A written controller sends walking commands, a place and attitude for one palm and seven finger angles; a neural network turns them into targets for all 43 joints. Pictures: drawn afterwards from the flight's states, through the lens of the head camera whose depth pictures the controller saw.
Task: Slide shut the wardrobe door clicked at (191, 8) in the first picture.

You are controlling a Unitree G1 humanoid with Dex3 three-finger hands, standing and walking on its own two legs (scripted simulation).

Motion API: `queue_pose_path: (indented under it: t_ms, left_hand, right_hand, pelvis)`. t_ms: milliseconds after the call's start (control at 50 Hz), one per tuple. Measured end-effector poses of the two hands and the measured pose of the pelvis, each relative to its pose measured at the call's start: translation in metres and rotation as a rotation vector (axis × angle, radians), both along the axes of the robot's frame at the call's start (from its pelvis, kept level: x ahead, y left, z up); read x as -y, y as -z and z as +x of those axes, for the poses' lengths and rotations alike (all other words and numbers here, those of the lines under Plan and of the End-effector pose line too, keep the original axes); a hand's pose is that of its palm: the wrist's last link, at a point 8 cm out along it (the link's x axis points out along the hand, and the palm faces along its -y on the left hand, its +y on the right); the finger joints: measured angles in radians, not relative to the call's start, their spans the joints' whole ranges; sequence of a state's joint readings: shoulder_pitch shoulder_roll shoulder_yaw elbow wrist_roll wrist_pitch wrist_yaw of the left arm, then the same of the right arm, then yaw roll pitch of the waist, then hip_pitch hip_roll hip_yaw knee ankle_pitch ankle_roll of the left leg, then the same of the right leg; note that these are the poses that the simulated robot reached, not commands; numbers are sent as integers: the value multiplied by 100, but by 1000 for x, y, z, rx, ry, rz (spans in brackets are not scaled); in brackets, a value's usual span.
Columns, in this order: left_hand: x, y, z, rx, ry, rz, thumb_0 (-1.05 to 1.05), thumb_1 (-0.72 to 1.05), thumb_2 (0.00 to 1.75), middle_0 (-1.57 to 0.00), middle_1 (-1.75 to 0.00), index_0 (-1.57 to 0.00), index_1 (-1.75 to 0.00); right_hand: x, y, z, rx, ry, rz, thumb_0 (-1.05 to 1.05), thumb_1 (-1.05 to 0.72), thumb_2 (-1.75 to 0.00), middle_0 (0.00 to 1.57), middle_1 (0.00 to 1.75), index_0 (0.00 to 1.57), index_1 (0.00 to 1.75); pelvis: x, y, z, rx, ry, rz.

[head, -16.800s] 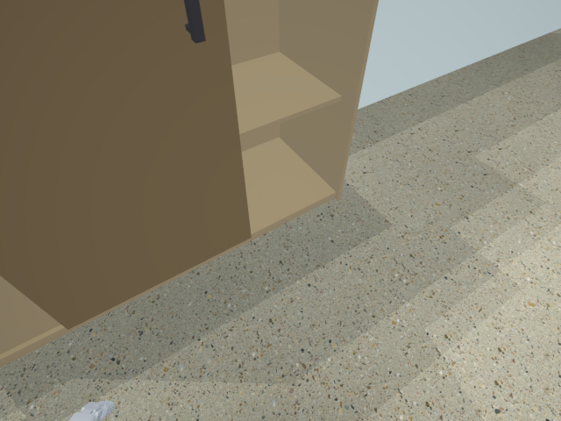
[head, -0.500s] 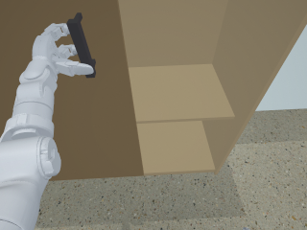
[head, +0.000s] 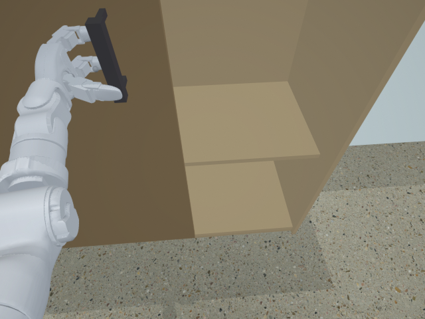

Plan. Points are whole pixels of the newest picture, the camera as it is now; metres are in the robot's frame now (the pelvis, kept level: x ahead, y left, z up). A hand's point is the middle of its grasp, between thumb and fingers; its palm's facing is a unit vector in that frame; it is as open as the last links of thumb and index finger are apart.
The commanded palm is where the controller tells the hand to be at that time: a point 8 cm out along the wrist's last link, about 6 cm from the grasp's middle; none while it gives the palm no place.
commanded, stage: slide the fingers in behind the handle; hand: left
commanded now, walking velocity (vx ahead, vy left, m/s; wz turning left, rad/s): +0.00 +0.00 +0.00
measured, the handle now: (111, 57) +0.53 +0.17 +0.23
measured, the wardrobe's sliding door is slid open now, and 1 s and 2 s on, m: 0.48 0.48 0.48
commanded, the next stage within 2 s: grip the handle and tug to test in 1.50 s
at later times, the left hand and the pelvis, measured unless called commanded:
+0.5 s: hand (109, 71) +0.48 +0.16 +0.23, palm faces +0.05 -1.00 +0.01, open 14.0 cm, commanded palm +0.45 +0.21 +0.23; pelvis +0.01 +0.00 +0.00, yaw +0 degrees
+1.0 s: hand (122, 71) +0.48 +0.14 +0.23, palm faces +0.07 -1.00 -0.01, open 14.0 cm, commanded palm +0.46 +0.18 +0.23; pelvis +0.01 -0.01 +0.00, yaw +1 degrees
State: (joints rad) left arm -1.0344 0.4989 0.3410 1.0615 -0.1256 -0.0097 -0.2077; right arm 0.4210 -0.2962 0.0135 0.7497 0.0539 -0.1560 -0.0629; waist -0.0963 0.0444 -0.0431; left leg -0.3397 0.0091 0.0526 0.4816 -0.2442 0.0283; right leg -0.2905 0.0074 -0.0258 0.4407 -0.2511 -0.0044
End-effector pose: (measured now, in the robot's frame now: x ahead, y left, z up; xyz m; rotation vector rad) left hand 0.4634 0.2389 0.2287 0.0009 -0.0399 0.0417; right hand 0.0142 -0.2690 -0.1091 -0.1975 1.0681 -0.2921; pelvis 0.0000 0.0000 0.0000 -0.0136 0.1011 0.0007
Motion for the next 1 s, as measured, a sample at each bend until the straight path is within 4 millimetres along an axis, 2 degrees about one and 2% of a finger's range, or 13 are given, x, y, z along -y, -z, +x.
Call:
queue_pose_path:
  t_ms: [140, 300, 420, 600, 820, 1000]
  left_hand:
    - [8, 7, -4, -1, 7, -12, -1, -50, 30, -31, -121, -31, -120]
    - [15, 4, -8, 3, -5, -6, -1, -50, 30, -30, -120, -30, -120]
    - [22, 0, -8, 2, -4, -10, -1, -50, 30, -30, -120, -30, -120]
    - [30, 2, -11, -2, -6, -1, -1, -50, 30, -30, -120, -30, -120]
    - [46, 2, -5, -9, -4, -6, -1, -50, 30, -30, -120, -30, -120]
    - [47, 1, -7, -12, -26, 8, -1, -50, 30, -30, -120, -30, -120]
  right_hand:
    - [-10, -1, 25, 72, -22, 19, 1, -91, -90, 20, 30, 21, 30]
    - [-15, -4, 58, 143, -60, 33, 1, -91, -90, 20, 30, 21, 30]
    - [-14, -5, 72, 161, -76, 36, 1, -91, -90, 20, 30, 21, 30]
    - [-8, -3, 73, 148, -67, 39, 1, -91, -90, 20, 30, 21, 30]
    - [-2, 1, 62, 118, -57, 41, 1, -91, -90, 20, 30, 21, 30]
    - [0, 4, 54, 95, -51, 51, 1, -91, -90, 20, 30, 21, 30]
  pelvis:
    - [-3, 0, 2, 11, 6, 1]
    - [-3, 0, 5, 22, 0, 3]
    - [-1, 0, 7, 25, -5, 4]
    - [4, 0, 9, 34, -8, 6]
    - [9, -1, 8, 33, -8, 8]
    - [11, -1, 8, 35, -12, 9]
